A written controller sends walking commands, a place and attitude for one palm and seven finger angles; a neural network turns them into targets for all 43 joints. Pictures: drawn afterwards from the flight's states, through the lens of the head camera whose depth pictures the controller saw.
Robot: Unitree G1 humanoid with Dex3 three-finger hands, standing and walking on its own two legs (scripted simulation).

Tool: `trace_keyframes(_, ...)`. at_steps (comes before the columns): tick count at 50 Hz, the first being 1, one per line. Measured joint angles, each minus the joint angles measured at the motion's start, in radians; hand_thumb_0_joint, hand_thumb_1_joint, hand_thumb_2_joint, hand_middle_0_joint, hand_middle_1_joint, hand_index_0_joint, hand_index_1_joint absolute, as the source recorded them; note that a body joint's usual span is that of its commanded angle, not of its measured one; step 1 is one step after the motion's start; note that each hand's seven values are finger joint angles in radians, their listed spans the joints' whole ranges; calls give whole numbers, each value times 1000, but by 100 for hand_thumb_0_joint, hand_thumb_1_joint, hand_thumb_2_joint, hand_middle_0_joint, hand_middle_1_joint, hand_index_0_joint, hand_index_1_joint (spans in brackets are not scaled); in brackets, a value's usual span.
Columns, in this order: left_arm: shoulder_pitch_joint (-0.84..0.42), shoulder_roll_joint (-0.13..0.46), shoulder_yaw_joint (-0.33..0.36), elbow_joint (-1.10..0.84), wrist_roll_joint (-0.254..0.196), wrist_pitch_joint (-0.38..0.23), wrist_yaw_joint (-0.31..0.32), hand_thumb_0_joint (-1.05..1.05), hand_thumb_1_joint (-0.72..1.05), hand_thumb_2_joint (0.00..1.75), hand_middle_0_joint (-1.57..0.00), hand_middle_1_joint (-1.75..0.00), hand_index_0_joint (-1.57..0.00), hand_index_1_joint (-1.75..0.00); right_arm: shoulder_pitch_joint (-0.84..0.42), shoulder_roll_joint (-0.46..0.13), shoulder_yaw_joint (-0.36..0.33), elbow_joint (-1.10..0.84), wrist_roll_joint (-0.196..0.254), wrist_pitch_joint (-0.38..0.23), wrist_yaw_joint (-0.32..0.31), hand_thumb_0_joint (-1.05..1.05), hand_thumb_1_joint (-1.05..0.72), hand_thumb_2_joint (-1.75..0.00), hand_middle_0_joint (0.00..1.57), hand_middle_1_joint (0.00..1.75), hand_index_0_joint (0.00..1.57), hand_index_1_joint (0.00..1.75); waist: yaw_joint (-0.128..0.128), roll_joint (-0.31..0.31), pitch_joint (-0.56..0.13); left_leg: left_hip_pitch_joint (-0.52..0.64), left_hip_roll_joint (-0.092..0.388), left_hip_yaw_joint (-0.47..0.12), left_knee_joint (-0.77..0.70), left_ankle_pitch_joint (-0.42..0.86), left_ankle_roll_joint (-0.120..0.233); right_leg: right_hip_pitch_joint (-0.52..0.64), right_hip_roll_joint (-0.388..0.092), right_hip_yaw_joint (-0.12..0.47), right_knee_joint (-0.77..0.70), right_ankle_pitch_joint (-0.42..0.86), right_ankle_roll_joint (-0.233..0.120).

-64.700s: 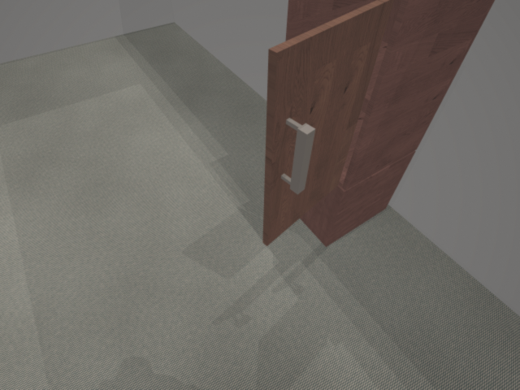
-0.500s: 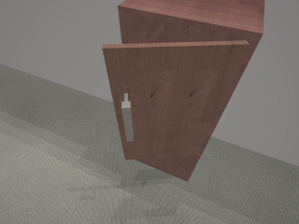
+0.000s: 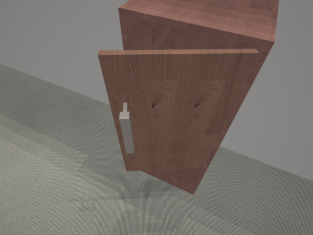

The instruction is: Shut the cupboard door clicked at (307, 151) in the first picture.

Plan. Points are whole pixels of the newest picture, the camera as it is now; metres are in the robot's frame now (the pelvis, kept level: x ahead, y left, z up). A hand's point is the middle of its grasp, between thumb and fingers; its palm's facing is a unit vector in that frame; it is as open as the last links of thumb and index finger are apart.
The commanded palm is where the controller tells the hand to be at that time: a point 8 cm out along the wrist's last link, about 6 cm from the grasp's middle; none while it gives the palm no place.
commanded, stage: shuffle to correct the standing spot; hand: left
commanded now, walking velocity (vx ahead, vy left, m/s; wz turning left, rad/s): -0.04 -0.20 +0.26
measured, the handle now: (127, 129) +0.40 +0.11 +0.01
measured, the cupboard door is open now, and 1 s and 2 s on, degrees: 28 28 28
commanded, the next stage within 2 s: come to a stop and stand still in 0.60 s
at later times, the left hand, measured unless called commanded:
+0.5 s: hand out of the picture -0.05 +0.11 -0.20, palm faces +0.15 -0.98 -0.12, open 7.3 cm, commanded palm none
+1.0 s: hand out of the picture +0.00 +0.06 -0.19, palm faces +0.12 -0.98 -0.17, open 7.3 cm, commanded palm none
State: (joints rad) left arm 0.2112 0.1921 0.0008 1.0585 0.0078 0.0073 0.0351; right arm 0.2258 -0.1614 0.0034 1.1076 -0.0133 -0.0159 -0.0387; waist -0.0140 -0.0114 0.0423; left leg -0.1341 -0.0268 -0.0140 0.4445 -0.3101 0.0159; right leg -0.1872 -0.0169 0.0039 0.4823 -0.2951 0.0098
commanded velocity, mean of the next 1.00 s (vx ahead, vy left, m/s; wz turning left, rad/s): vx -0.01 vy -0.08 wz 0.05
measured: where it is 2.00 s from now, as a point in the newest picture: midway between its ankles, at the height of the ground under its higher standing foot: outside the picture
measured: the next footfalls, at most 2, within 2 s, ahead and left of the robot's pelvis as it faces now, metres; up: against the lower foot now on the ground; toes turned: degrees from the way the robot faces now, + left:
right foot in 0.76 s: +0.02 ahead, -0.27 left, +0.00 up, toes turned +5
left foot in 0.94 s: +0.01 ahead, -0.02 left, +0.00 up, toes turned +9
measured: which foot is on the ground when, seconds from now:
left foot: down 0.00-0.76, up 0.78-0.92, down 0.94-1.00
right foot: down 0.00-0.44, up 0.46-0.74, down 0.76-1.00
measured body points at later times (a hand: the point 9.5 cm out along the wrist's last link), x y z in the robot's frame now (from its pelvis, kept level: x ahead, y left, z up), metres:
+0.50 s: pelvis -0.02 -0.05 -0.01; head +0.01 -0.01 +0.44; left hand -0.06 +0.16 -0.18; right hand +0.03 -0.28 -0.15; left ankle -0.05 +0.05 -0.74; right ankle -0.03 -0.13 -0.72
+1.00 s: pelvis -0.02 -0.12 -0.01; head +0.00 -0.09 +0.44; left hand -0.01 +0.11 -0.17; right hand +0.05 -0.36 -0.15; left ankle -0.03 -0.03 -0.74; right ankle -0.02 -0.27 -0.74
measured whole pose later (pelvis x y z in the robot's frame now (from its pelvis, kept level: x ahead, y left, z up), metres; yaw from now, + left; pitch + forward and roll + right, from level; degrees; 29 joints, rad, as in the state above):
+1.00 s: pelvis -0.02 -0.12 -0.01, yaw +6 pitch +0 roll -1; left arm 0.24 0.18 0.02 1.00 0.02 0.03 0.02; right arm 0.22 -0.19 -0.03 1.01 -0.02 0.00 -0.02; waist 0.01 -0.03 0.05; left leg -0.27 0.00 0.05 0.58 -0.29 0.04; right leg -0.23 -0.04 0.00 0.55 -0.31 0.05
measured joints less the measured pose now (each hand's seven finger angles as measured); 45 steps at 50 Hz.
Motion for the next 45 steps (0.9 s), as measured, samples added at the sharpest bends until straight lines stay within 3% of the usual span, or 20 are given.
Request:
trace_keyframes(13, 92, -24, 22, -33, 10, 26, -7, 0, 91, 90, -20, -30, -20, -30, 24, 2, -29, -20, -2, 28, -13, 1, -90, -90, 20, 30, 20, 30, 9, 6, 14, -94, 43, -71, 99, -26, -45, -50, 41, -76, 47, -21, -52)
trace_keyframes(18, 114, -34, 22, -45, 17, 38, -10, 0, 91, 90, -20, -30, -20, -30, 28, -5, -36, -32, -2, 46, -20, 1, -90, -90, 20, 30, 20, 30, 7, 13, 12, -166, 77, -1, 251, -104, -8, -52, 59, -135, 54, -28, -77)
trace_keyframes(21, 121, -37, 24, -49, 19, 44, -11, 0, 91, 90, -20, -30, -20, -30, 23, 1, -34, -32, -2, 47, -22, 1, -90, -90, 20, 30, 20, 30, 15, 3, 12, -154, 82, 49, 222, -84, -1, -58, 70, -160, 69, -36, -82)
trace_keyframes(24, 124, -27, 28, -41, 16, 55, -14, 0, 91, 90, -20, -30, -20, -30, 15, 29, -27, -34, -10, 31, -22, 1, -90, -90, 20, 30, 20, 30, 25, -51, 10, -136, 69, 73, 185, -64, -1, -91, 52, -137, 144, -83, -61)
trace_keyframes(27, 105, -28, 35, -47, 17, 71, -22, 0, 91, 90, -20, -30, -20, -30, 16, 38, -23, -54, -17, 13, -29, 1, -90, -90, 20, 30, 20, 30, 11, -40, 12, -133, 83, 62, 149, -39, -2, -181, 58, -79, 388, -208, -39)
trace_keyframes(30, 71, -21, 49, -72, 14, 73, -33, 0, 91, 90, -20, -30, -20, -30, 15, 34, -24, -60, -22, 12, -28, 1, -91, -90, 21, 30, 20, 30, 6, -18, 22, -127, 105, 40, 103, -2, -16, -220, 35, -41, 475, -214, -21)
trace_keyframes(34, 21, -7, 60, -107, 9, 66, -44, 0, 91, 90, -20, -30, -20, -30, 8, 10, -37, -66, -27, 24, -17, 1, -91, -90, 21, 30, 21, 30, 5, 16, 30, -135, 140, 17, 75, 29, -46, -189, -5, -32, 339, -181, -3)
trace_keyframes(37, -2, 11, 65, -130, 8, 50, -49, 0, 91, 90, -20, -30, -20, -30, 6, -14, -52, -79, -24, 34, -9, 1, -90, -90, 21, 30, 21, 30, 0, 34, 31, -168, 161, 1, 120, 16, -76, -113, -15, -44, 126, -54, 0)
trace_keyframes(38, 1, 26, 65, -142, 10, 38, -48, 0, 91, 90, -20, -30, -20, -30, 12, -18, -56, -88, -21, 38, -6, 1, -90, -90, 21, 30, 21, 30, 1, 16, 24, -190, 150, 7, 157, -2, -75, -83, -33, -36, 44, 18, -5)
trace_keyframes(39, -2, 32, 66, -140, 14, 27, -41, 0, 91, 90, -20, -30, -20, -30, 10, -27, -60, -94, -17, 43, -4, 1, -90, -90, 21, 30, 21, 30, 6, 10, 21, -219, 146, 7, 220, -65, -69, -85, -38, -26, 34, 15, 24)
trace_keyframes(41, -12, 14, 55, -122, 19, 16, -28, 0, 91, 90, -20, -30, -20, -30, -4, -58, -69, -99, -11, 58, -2, 1, -90, -90, 21, 30, 21, 30, 4, 44, 33, -258, 131, -21, 342, -178, -46, -98, -20, -34, 85, -11, 42)
trace_keyframes(43, 0, 0, 41, -106, 21, 6, -20, 0, 91, 90, -20, -30, -20, -30, -11, -72, -69, -101, -7, 59, 4, 1, -90, -90, 20, 30, 20, 30, 4, 45, 27, -266, 99, -2, 398, -197, -34, -88, -19, -27, 85, -14, 39)
trace_keyframes(45, 17, -9, 28, -92, 22, 3, -17, 0, 91, 90, -20, -30, -20, -30, -14, -72, -62, -102, -2, 47, 13, 1, -91, -90, 20, 30, 20, 30, 7, 30, 18, -237, 69, 34, 350, -159, -32, -70, -21, -16, 68, -7, 34)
